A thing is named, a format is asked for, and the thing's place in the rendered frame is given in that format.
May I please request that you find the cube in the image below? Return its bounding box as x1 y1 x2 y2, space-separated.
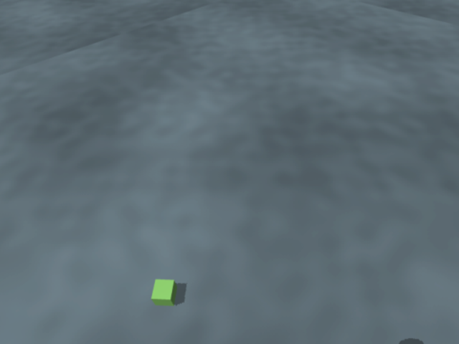
151 279 177 306

